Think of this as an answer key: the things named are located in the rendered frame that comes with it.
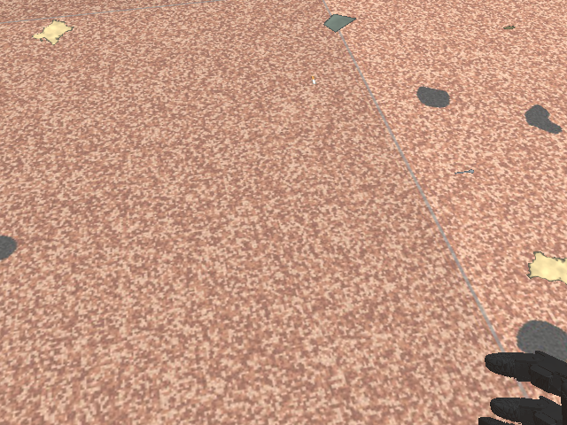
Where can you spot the robot right hand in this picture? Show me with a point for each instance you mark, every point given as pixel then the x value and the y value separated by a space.
pixel 543 371

